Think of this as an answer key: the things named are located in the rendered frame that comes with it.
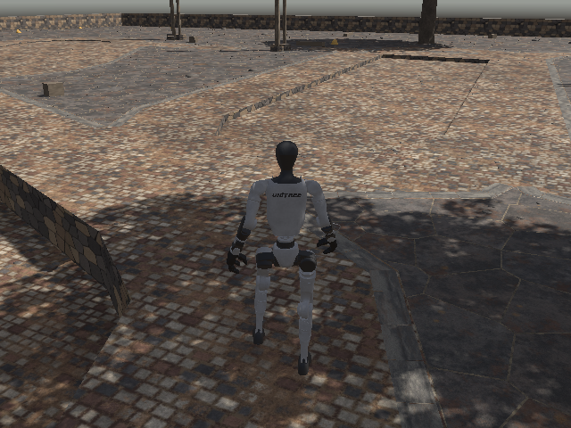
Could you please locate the left robot hand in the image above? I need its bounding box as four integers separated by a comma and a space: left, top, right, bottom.
227, 251, 247, 274

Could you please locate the robot right shin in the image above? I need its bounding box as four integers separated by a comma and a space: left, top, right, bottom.
299, 303, 313, 363

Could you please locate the robot right upper arm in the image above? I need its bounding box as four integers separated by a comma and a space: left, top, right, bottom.
304, 179, 331, 228

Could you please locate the robot left upper arm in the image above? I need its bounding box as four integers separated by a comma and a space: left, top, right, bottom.
243, 179, 269, 230

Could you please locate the robot left forearm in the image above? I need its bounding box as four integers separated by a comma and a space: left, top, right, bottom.
230, 216, 251, 255

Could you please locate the robot right forearm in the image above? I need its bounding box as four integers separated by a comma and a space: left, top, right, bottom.
321, 214, 336, 243

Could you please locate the right robot hand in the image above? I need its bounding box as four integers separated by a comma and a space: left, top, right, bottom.
317, 238, 337, 254

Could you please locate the robot head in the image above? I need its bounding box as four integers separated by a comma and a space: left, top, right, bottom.
271, 141, 302, 184

